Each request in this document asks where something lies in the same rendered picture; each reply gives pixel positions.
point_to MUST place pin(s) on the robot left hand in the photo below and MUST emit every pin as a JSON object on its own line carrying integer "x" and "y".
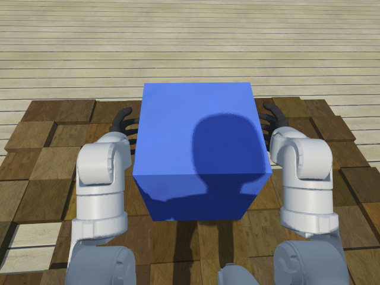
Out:
{"x": 118, "y": 125}

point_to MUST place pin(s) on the carton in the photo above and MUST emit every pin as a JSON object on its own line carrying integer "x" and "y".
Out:
{"x": 200, "y": 151}

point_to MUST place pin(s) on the robot right hand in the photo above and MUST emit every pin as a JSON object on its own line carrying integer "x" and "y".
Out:
{"x": 275, "y": 122}

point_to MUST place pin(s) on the right robot upper arm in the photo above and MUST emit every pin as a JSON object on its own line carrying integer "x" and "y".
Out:
{"x": 303, "y": 262}

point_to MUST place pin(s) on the robot right thigh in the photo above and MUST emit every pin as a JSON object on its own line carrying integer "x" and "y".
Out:
{"x": 235, "y": 275}

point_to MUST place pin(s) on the right robot forearm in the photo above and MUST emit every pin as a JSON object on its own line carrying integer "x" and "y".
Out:
{"x": 308, "y": 182}

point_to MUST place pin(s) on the left robot upper arm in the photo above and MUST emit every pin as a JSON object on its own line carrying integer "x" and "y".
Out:
{"x": 102, "y": 265}

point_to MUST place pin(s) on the left robot forearm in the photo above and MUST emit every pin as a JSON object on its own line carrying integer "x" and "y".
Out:
{"x": 100, "y": 182}

